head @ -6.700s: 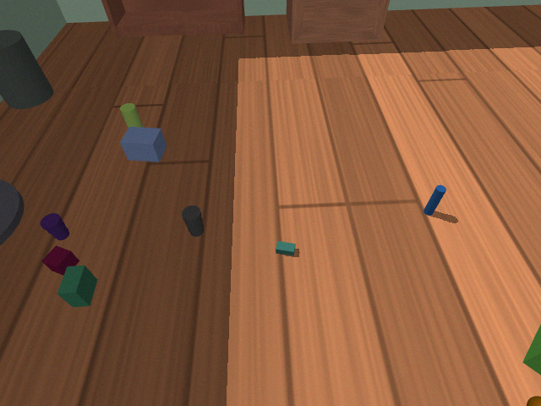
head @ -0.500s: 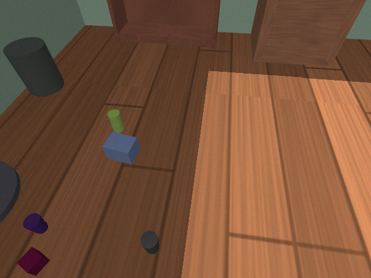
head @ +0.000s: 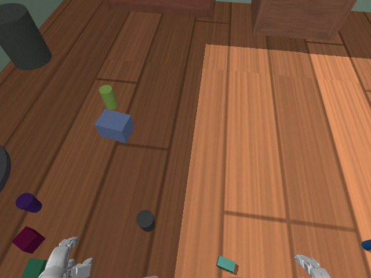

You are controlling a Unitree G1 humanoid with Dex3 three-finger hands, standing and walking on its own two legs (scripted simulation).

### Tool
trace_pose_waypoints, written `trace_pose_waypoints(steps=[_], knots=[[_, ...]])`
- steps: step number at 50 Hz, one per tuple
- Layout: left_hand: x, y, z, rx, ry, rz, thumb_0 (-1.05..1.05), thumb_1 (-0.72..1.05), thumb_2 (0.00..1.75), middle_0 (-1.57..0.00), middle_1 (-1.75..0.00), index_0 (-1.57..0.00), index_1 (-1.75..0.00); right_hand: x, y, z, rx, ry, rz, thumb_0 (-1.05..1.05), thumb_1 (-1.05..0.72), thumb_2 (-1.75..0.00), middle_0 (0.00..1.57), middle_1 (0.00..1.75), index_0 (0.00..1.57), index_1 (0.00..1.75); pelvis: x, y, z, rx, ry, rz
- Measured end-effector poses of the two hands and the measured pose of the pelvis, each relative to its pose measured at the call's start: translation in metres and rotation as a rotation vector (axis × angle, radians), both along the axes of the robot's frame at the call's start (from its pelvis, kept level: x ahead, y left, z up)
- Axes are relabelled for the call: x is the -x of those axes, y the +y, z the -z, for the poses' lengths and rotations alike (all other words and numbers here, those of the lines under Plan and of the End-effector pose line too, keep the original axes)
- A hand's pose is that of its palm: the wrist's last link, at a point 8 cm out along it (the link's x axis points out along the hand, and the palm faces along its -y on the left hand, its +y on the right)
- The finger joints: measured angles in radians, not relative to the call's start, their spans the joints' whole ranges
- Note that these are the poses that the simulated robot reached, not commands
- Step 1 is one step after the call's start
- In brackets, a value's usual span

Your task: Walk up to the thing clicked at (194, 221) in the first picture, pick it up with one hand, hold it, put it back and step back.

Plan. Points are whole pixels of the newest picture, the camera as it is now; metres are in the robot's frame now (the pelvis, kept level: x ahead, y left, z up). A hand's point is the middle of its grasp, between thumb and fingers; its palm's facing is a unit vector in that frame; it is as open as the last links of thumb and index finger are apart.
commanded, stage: go down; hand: left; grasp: from the side
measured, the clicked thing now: (146, 222) +0.39 +0.20 -0.70
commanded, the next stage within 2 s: none
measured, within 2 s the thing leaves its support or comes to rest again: neither
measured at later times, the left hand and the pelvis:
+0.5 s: hand (79, 274) +0.15 +0.28 -0.19, palm faces +0.06 -0.94 -0.33, open 17.1 cm; pelvis -0.01 +0.00 -0.06, yaw +0 degrees
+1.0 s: hand (80, 243) +0.23 +0.32 -0.27, palm faces +0.11 -0.96 -0.27, open 17.5 cm; pelvis -0.04 +0.00 -0.18, yaw -1 degrees
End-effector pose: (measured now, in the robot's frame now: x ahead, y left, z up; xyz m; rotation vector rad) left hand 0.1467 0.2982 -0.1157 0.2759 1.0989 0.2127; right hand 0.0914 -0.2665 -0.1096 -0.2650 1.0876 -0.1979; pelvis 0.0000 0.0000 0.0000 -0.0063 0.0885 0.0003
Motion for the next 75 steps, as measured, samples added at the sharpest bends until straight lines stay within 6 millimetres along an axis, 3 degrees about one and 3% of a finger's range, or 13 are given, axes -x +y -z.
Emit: trace_pose_waypoints(steps=[4,9,19,28,36,41,51,63,75], knots=[[-0.016,0.003,0.002,-0.011,-0.024,0.021,0.0,0.39,0.59,-0.09,-0.28,-0.09,-0.26,0.008,0.008,0.004,-0.023,-0.02,0.03,0.01,-0.97,-0.91,0.2,0.3,0.2,0.3,0.0,0.0,0.007,0.003,0.027,0.009],[-0.012,0.009,0.01,-0.018,0.005,0.013,0.0,0.1,0.36,-0.07,-0.21,-0.08,-0.19,0.01,0.01,0.011,-0.029,-0.049,0.036,0.01,-0.94,-0.9,0.21,0.3,0.2,0.3,0.0,0.002,0.017,0.01,0.064,0.013],[0.008,0.021,0.031,-0.019,-0.031,-0.006,0.0,-0.36,0.15,-0.08,-0.15,-0.09,-0.14,-0.017,0.005,0.025,0.026,-0.17,-0.009,0.01,-0.89,-0.89,0.2,0.3,0.2,0.3,0.005,0.004,0.049,0.02,0.135,0.008],[0.017,0.026,0.039,-0.009,-0.049,-0.017,-0.01,-0.54,0.04,-0.1,-0.09,-0.1,-0.09,-0.049,0.014,0.03,0.043,-0.289,-0.061,0.01,-0.88,-0.89,0.2,0.3,0.2,0.3,0.008,0.003,0.068,0.032,0.172,-0.002],[0.02,0.038,0.053,-0.001,-0.083,-0.028,-0.01,-0.58,0.02,-0.1,-0.07,-0.11,-0.07,-0.059,0.021,0.045,0.047,-0.336,-0.106,0.01,-0.89,-0.89,0.21,0.3,0.2,0.3,0.014,0.002,0.087,0.039,0.217,-0.007],[0.002,0.053,0.079,0.014,-0.182,-0.025,-0.01,-0.59,0.01,-0.1,-0.06,-0.11,-0.06,-0.055,0.017,0.075,0.06,-0.323,-0.146,0.01,-0.9,-0.89,0.21,0.3,0.2,0.3,0.023,0.001,0.116,0.037,0.285,-0.006],[-0.064,0.072,0.128,0.022,-0.448,0.056,-0.01,-0.58,0.06,-0.09,-0.11,-0.09,-0.11,-0.03,0.004,0.162,0.077,-0.198,-0.159,0.01,-0.91,-0.9,0.21,0.3,0.2,0.3,0.045,-0.001,0.189,0.039,0.397,0.007],[-0.081,0.094,0.166,0.023,-0.586,0.049,-0.02,-0.52,0.11,-0.07,-0.13,-0.07,-0.13,0.015,-0.007,0.233,0.079,-0.051,-0.15,0.01,-0.9,-0.89,0.21,0.3,0.2,0.3,0.067,-0.004,0.244,0.044,0.454,0.019],[-0.108,0.109,0.192,0.046,-0.701,0.081,-0.02,-0.46,0.09,-0.06,-0.11,-0.07,-0.1,0.038,-0.016,0.275,0.116,0.013,-0.155,0.01,-0.9,-0.9,0.21,0.3,0.2,0.3,0.079,-0.004,0.288,0.059,0.478,0.03]])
